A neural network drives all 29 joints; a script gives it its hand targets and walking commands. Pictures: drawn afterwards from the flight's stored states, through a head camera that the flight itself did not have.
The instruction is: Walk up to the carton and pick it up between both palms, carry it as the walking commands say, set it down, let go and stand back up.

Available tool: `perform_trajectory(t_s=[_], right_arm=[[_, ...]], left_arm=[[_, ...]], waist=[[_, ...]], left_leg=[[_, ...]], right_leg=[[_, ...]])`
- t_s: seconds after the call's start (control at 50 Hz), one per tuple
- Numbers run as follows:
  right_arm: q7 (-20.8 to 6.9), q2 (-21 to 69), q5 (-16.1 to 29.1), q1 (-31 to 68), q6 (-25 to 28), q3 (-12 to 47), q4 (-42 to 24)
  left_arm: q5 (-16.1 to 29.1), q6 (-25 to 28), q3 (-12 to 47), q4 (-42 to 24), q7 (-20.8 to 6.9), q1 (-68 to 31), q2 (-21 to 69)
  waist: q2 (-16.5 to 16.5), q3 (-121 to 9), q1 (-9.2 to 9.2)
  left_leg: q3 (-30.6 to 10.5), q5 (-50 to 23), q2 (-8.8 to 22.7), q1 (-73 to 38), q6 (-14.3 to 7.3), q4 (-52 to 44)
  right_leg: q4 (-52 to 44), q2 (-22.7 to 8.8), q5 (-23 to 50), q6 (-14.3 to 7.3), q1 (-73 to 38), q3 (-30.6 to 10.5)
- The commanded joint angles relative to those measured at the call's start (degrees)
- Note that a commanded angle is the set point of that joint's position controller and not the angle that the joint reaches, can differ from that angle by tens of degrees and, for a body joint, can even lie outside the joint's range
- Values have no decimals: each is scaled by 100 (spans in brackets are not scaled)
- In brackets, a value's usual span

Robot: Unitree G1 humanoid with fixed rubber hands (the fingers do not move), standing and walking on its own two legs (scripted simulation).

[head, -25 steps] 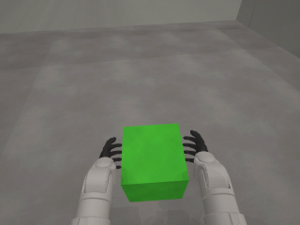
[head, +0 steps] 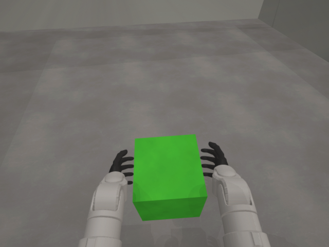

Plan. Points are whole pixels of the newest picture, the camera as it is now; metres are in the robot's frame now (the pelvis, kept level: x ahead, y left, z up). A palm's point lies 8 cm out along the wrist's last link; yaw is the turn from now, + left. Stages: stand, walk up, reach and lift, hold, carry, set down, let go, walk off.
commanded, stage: carry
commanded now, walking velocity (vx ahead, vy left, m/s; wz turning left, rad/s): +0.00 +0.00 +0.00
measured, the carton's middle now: (168, 178) +0.34 +0.01 -0.05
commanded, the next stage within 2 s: hold in 0.16 s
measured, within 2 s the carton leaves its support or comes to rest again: neither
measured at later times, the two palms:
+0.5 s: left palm (128, 177) +0.29 +0.11 +0.05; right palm (238, 172) +0.30 -0.16 +0.06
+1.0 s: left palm (117, 183) +0.27 +0.13 +0.05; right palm (226, 167) +0.30 -0.12 +0.09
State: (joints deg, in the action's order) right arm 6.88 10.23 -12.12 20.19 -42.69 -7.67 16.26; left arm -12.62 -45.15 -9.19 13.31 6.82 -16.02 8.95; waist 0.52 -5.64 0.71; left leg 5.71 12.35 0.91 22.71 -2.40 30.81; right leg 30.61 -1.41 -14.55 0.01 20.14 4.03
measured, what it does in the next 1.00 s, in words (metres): stands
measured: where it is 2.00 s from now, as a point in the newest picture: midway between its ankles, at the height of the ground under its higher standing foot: outside the picture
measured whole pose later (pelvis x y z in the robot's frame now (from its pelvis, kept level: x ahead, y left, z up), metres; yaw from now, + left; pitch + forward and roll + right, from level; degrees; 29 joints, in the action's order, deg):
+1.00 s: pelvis -0.02 -0.04 +0.00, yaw +3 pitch -10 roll +0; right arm 7.0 14.6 -20.6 32.1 -34.5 -22.4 38.4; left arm -20.4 -39.5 -21.6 32.3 6.5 -26.2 9.7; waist 3.6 -2.1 0.2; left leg -6.4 11.5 -2.4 8.8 0.7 30.0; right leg 30.3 4.8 -14.6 -2.0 5.8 -5.2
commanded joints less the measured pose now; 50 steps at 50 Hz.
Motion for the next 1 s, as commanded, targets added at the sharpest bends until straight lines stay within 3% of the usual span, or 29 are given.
perform_trajectory(t_s=[0.0,0.04,0.06,0.14,0.16,0.22,0.28,0.3,0.34,0.42,0.44,0.48,0.52,0.54,0.56,0.58,0.6,0.62,0.64,0.66,0.7,0.76,0.8,0.82,0.84,0.86,0.9,0.96,0.98], right_arm=[[-1528,5931,1626,2348,54,2999,-499],[-1543,5714,1406,2294,170,2757,-169],[-1551,5726,1462,2299,179,2842,-369],[-1536,5907,1597,2543,185,3020,-565],[-1713,6105,1325,1386,214,2752,-394],[-1857,6071,1354,1513,395,2959,-671],[-2084,5920,1398,2143,524,2715,-532],[-2125,5924,1548,2458,566,2729,-566],[-2175,5968,1663,2433,492,2867,-780],[-2205,5980,1548,1873,339,2552,54],[-2134,6274,1604,1840,307,2739,-162],[-2048,6467,1510,1924,243,2755,-104],[-2002,6573,1416,2370,212,2452,122],[-1992,6698,1419,2486,230,2548,289],[-1952,6843,1313,2617,198,2526,551],[-1979,6817,1386,3040,357,2577,272],[-1925,6919,1325,3124,400,2453,272],[-1872,7052,1350,3314,444,2522,394],[-1834,6997,1231,3458,481,2366,619],[-1815,7113,1305,3822,563,2441,719],[-1782,6804,1128,4026,730,2114,914],[-1680,6779,1006,4251,769,1791,1625],[-1617,6678,805,3927,740,1372,2199],[-1651,6586,818,3822,777,1357,2236],[-1735,6776,986,4106,840,1399,2042],[-1750,6609,727,3793,874,1030,2469],[-1775,6201,371,3952,949,306,3156],[-1799,6092,188,3821,972,-23,3331],[-1810,6107,52,3637,959,-96,3396]], left_arm=[[1745,490,3549,-1283,-1519,-3787,5692],[1516,578,3238,-897,-1524,-3748,5520],[1586,584,3258,-1051,-1527,-3649,5470],[1741,630,3448,-1355,-1533,-3897,5584],[1888,601,3576,-1098,-1552,-3269,6294],[1839,697,3790,-1159,-1607,-3229,6452],[1662,817,3631,-835,-1585,-3799,6702],[1506,814,3569,-723,-1531,-3699,6639],[1670,809,3734,-736,-1478,-3492,6762],[1267,683,3281,-304,-1521,-3172,6531],[1387,724,3375,-506,-1580,-3168,6499],[1370,756,3075,-254,-1743,-3447,6190],[1366,826,2861,-361,-1787,-4028,5950],[1272,831,2619,-103,-1847,-3998,5845],[1256,842,2331,326,-1871,-3872,5760],[1155,893,2245,259,-1892,-4034,5694],[1280,926,2247,350,-1955,-4108,5695],[1326,1025,2174,264,-2038,-4506,5504],[1328,1052,2061,454,-2072,-4890,5427],[1313,1113,1819,508,-2112,-5172,5356],[1394,1111,1957,675,-2120,-5608,5565],[1310,1095,1894,845,-2124,-6130,5429],[1238,987,1966,956,-2110,-6320,5540],[1101,928,1738,1171,-2039,-6145,5526],[1026,1030,2139,816,-1990,-5821,6148],[1011,1061,2098,925,-1978,-5909,6216],[638,1057,1449,1658,-1941,-5896,5997],[305,1087,995,2157,-1813,-5239,6014],[157,1081,848,2210,-1793,-5171,5822]], waist=[[-378,-2241,14],[-569,-2174,-12],[-185,-2219,-6],[-63,-2276,26],[147,-2158,396],[-21,-2500,570],[-442,-1981,467],[-887,-1900,348],[-413,-1617,553],[-850,-1273,285],[-319,-1405,302],[-125,-1313,75],[132,-1114,57],[194,-932,-215],[863,-600,-201],[532,-749,-436],[922,-756,-217],[1072,-918,-397],[1195,-623,-202],[1071,-811,-606],[1004,-939,-194],[828,-615,-236],[170,-823,58],[113,-641,-163],[-509,-1589,-38],[-476,-1420,241],[-857,-575,176],[-1019,-49,5],[-956,-162,103]], left_leg=[[-708,-849,837,-1119,-52,-480],[-865,-1038,958,-1109,-90,-654],[-795,-985,912,-1105,-113,-579],[-899,-1100,963,-1167,-134,-531],[-1461,-2532,-120,-2927,226,-763],[-1507,-3849,-150,-3427,385,-589],[-1586,-2811,-48,-3528,491,-712],[-1486,-2583,-135,-3386,491,-836],[-1478,-2861,-208,-3631,437,-660],[-1298,-2129,-300,-2981,397,-859],[-1209,-2154,-363,-3173,305,-814],[-999,-1392,-514,-2699,182,-913],[-955,-975,-445,-2684,163,-910],[-898,-720,-562,-2468,144,-877],[-931,-595,-587,-2455,83,-856],[-834,-397,-618,-2507,105,-813],[-819,-359,-692,-2505,70,-734],[-823,-322,-700,-2455,73,-641],[-857,-111,-683,-2563,80,-520],[-733,19,-741,-2333,103,-455],[-775,125,-685,-2631,170,-412],[-790,438,-604,-2184,210,-393],[-726,537,-591,-2307,286,-444],[-743,588,-494,-2326,321,-506],[-942,328,-564,-2550,220,-505],[-1016,425,-526,-2161,269,-534],[-1024,1179,-483,-1660,252,-676],[-1216,994,-391,-1489,218,-935],[-1231,1094,-372,-1573,269,-949]], right_leg=[[-334,-688,850,-130,-607,-574],[-322,-596,795,-102,-557,-511],[-337,-641,778,-100,-640,-487],[-288,-654,874,-103,-670,-548],[-710,806,1310,-54,-1054,-840],[-840,734,2336,-142,-1296,-993],[-818,671,1304,-109,-482,-866],[-913,640,1347,-106,-722,-887],[-921,631,1467,-61,-522,-913],[-1052,574,1419,-59,-1114,-938],[-1029,564,1931,25,-1155,-958],[-1098,402,2103,48,-1657,-1071],[-1101,405,1571,15,-1383,-1099],[-1242,279,1186,15,-1463,-1322],[-1400,222,766,47,-1340,-1412],[-1335,208,505,18,-1345,-1474],[-1375,187,373,67,-1285,-1552],[-1445,66,272,98,-1353,-1692],[-1539,28,-346,105,-909,-1781],[-1538,-13,-662,49,-1111,-1876],[-1461,134,-1112,-10,-783,-1728],[-1454,54,-1594,-137,-822,-1781],[-1333,108,-1325,-150,-982,-1730],[-1319,170,-1285,-245,-782,-1664],[-1175,123,-973,-385,-1097,-1638],[-1187,163,-1027,-431,-1101,-1519],[-1002,240,-1203,-442,-683,-1366],[-833,320,-655,-437,-659,-1186],[-860,373,-823,-435,-759,-1184]])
